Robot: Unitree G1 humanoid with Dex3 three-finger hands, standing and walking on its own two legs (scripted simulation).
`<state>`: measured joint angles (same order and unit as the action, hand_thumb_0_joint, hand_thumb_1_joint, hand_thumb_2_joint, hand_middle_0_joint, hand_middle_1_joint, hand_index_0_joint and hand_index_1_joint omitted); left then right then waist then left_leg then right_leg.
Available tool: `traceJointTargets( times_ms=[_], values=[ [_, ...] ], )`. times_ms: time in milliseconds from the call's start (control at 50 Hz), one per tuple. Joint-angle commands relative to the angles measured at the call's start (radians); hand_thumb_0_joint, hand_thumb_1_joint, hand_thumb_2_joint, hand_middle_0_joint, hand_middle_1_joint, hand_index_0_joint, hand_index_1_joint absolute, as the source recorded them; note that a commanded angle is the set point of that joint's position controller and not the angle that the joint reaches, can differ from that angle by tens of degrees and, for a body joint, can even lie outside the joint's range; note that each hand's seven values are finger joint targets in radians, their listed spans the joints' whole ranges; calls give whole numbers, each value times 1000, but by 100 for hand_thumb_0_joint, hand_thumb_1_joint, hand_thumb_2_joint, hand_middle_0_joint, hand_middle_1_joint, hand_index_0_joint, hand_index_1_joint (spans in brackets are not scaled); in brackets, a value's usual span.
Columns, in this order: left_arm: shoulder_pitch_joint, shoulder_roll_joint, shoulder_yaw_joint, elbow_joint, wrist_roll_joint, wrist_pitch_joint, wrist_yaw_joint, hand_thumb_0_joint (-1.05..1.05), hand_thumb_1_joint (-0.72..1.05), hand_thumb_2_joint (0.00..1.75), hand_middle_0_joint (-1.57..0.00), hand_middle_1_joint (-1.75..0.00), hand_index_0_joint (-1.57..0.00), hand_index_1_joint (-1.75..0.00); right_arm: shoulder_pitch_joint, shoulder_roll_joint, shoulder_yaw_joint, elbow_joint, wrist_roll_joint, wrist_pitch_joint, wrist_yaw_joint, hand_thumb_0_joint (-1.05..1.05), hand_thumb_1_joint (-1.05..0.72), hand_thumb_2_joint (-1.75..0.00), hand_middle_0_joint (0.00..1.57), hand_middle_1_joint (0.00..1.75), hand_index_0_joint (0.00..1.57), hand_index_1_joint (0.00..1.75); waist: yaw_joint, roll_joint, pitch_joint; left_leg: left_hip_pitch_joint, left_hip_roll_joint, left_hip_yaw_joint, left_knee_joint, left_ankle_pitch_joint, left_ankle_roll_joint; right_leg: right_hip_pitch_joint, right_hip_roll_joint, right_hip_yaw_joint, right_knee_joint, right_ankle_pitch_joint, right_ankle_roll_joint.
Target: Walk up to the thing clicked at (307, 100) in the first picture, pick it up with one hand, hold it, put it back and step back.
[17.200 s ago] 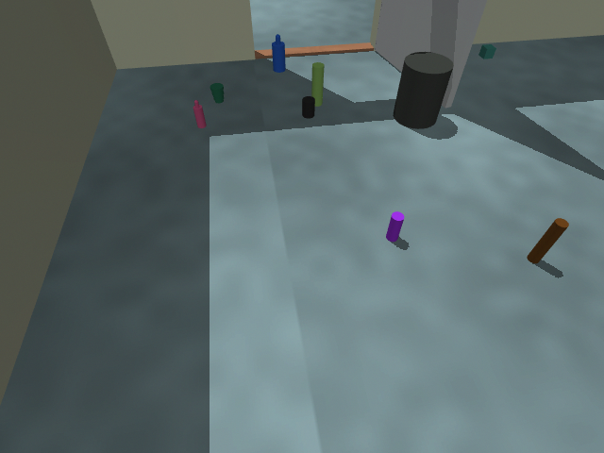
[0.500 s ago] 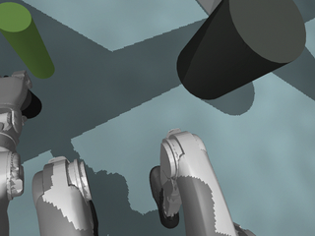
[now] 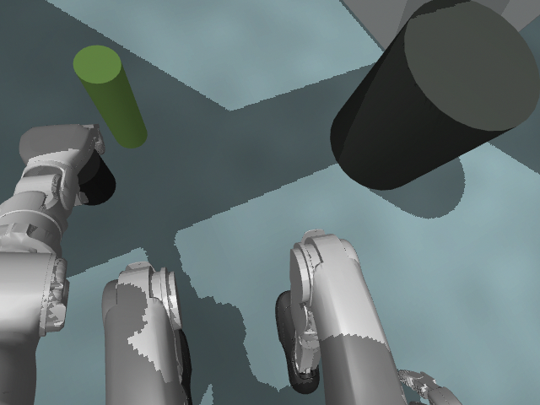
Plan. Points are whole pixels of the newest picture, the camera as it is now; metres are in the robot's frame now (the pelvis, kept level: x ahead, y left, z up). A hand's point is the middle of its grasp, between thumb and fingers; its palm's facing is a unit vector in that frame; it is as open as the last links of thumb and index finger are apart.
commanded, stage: lift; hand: left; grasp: from above
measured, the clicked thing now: (81, 166) +0.51 +0.24 -0.19
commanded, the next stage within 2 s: hold in 1.72 s
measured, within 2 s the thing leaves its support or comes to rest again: neither
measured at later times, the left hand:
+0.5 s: hand (35, 171) +0.45 +0.25 -0.06, palm faces -0.46 -0.04 -0.88, open 10.3 cm
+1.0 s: hand out of the picture +0.38 +0.25 +0.13, palm faces -0.43 -0.08 -0.90, open 10.2 cm
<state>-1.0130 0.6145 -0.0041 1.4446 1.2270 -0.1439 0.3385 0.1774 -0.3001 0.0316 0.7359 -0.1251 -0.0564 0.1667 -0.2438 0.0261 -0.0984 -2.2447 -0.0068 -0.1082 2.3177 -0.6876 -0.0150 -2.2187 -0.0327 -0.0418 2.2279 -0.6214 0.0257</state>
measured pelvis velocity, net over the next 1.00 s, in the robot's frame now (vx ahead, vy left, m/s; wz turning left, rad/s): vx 0.01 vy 0.00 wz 0.05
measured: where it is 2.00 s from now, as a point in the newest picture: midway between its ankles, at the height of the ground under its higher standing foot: (240, 379)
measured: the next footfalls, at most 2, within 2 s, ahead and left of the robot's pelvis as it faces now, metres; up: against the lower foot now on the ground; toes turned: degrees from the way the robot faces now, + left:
none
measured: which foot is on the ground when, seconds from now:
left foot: down 0.00-1.00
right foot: down 0.00-1.00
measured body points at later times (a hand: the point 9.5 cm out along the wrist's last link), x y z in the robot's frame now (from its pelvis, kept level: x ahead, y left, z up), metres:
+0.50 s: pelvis +0.00 +0.01 +0.06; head +0.20 +0.04 +0.46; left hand +0.47 +0.25 -0.01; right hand +0.06 -0.27 -0.06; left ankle +0.08 +0.13 -0.32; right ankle +0.11 -0.13 -0.32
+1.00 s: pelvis +0.01 +0.00 +0.21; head +0.14 +0.02 +0.64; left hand +0.40 +0.25 +0.18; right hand +0.13 -0.26 +0.09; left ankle +0.08 +0.13 -0.32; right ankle +0.11 -0.13 -0.32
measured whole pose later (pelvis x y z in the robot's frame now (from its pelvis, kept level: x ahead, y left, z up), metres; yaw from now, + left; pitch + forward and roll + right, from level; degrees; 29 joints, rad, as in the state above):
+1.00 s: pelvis +0.01 +0.00 +0.21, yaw +3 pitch +26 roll -3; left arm -0.49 0.46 -0.15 0.82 1.00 0.01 0.12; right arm 0.16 -0.24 -0.02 0.70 0.02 0.04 -0.02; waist -0.10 0.05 -0.18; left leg -1.48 0.02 -0.04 1.63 -0.59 0.00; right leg -1.48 -0.03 -0.02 1.57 -0.54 0.03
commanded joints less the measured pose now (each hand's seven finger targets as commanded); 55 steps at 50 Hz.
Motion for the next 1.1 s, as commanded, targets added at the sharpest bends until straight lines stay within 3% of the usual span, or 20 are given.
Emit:
traceJointTargets(
  times_ms=[0,60,80,140,220,320,380,440,500,540,740,780,800,820,840,880,920,1020,1060,1080],
  values=[
    [-404,216,21,-168,-2,6,46,0,38,98,-88,-94,-89,-94,214,-223,-75,-12,11,-2,-38,0,-94,-92,20,30,20,30,-23,242,-684,472,-24,90,-273,130,39,361,39,-78,-237,127,-73],
    [-364,218,19,-170,-21,19,40,0,32,102,-79,-84,-78,-84,220,-212,-76,-13,15,3,-48,0,-89,-90,20,30,20,30,-11,217,-705,450,-26,108,-280,133,45,436,43,-66,-262,122,-68],
    [-361,236,26,-181,-24,25,34,0,25,94,-82,-92,-83,-92,223,-213,-77,-12,18,5,-50,0,-94,-92,20,30,20,30,-1,215,-711,449,-25,109,-285,134,46,443,42,-64,-265,122,-68],
    [-355,203,17,-249,-55,43,-3,0,42,103,-84,-96,-85,-96,228,-214,-89,-22,33,15,-59,0,-92,-91,20,30,20,30,7,255,-750,515,-23,95,-330,136,39,429,40,-75,-267,130,-74],
    [-305,228,19,-315,-81,57,-57,0,45,107,-86,-98,-86,-99,227,-210,-101,-40,55,35,-70,0,-93,-91,20,30,20,30,23,218,-741,522,-23,95,-356,134,44,473,42,-63,-305,125,-72],
    [-236,195,4,-443,-101,57,-106,0,45,108,-85,-102,-86,-101,227,-199,-108,-66,78,56,-80,0,-93,-91,20,30,20,30,42,218,-781,584,-21,89,-405,172,43,528,39,-57,-345,160,-68],
    [-181,187,6,-470,-118,64,-128,0,43,111,-85,-101,-85,-102,215,-199,-113,-75,88,65,-88,0,-93,-91,20,30,20,30,55,198,-729,610,-20,71,-448,150,42,513,36,-56,-376,137,-70],
    [-162,192,5,-548,-128,66,-148,0,43,110,-84,-103,-84,-103,201,-192,-117,-91,96,73,-98,0,-93,-91,20,30,20,30,69,194,-745,648,-19,71,-484,144,44,552,37,-47,-418,127,-69],
    [-101,147,-19,-587,-152,75,-167,0,42,109,-83,-103,-83,-103,187,-180,-119,-101,103,77,-106,0,-93,-91,20,30,20,30,79,178,-748,704,-14,69,-531,160,41,601,40,-43,-455,140,-67],
    [-98,141,-26,-639,-163,78,-175,0,45,106,-82,-106,-84,-104,172,-173,-124,-111,107,81,-116,0,-93,-91,20,30,20,30,83,181,-766,739,-14,72,-554,166,41,637,41,-36,-484,143,-66],
    [52,109,-40,-744,-202,126,-181,0,42,100,-80,-100,-82,-99,93,-141,-129,-124,131,85,-165,0,-92,-91,20,30,20,30,106,134,-661,917,-9,49,-768,100,34,804,42,-15,-677,87,-57],
    [55,82,-58,-812,-209,131,-182,0,42,101,-82,-100,-83,-98,89,-133,-131,-125,137,84,-175,0,-92,-91,20,30,20,30,106,147,-681,980,-6,56,-809,125,32,855,40,-10,-724,110,-56],
    [74,101,-49,-810,-210,137,-181,0,43,100,-82,-100,-83,-99,87,-130,-129,-124,139,83,-181,0,-92,-91,20,30,20,30,112,133,-685,1002,-7,65,-822,137,34,898,42,-4,-754,117,-55],
    [117,110,-40,-790,-218,143,-181,0,43,100,-81,-100,-83,-98,75,-127,-125,-122,141,83,-186,0,-92,-91,20,30,20,30,119,108,-650,1007,-6,61,-848,120,35,918,42,-1,-780,100,-52],
    [143,67,-67,-785,-224,146,-184,0,41,100,-82,-98,-83,-97,69,-115,-122,-124,143,81,-190,0,-92,-91,20,30,20,30,111,108,-612,1018,-6,69,-874,119,33,944,45,0,-806,97,-52],
    [175,89,-48,-794,-223,153,-182,0,41,101,-82,-98,-82,-97,63,-114,-120,-114,149,78,-199,0,-92,-91,20,30,20,30,130,105,-599,1071,-2,62,-922,133,31,980,45,0,-841,109,-53],
    [178,51,-73,-833,-229,153,-181,0,42,99,-83,-94,-83,-94,59,-106,-116,-115,154,75,-207,0,-92,-91,20,30,20,30,128,107,-589,1134,2,61,-970,143,29,1028,48,4,-889,120,-53],
    [237,41,-78,-819,-244,162,-176,0,39,100,-81,-96,-81,-96,54,-88,-111,-105,162,63,-229,0,-92,-91,20,30,20,30,137,59,-488,1208,2,80,-1076,151,33,1165,51,26,-1031,117,-49],
    [237,-14,-112,-803,-247,165,-175,0,42,99,-83,-95,-83,-95,53,-85,-109,-102,164,56,-234,0,-92,-91,20,30,20,30,126,57,-458,1257,9,70,-1125,165,30,1189,52,23,-1067,139,-47],
    [250,5,-103,-794,-246,166,-170,0,41,99,-83,-94,-83,-94,54,-84,-109,-98,165,53,-236,0,-92,-91,20,30,20,30,140,57,-436,1280,9,65,-1159,146,29,1210,54,24,-1093,121,-47]
  ],
)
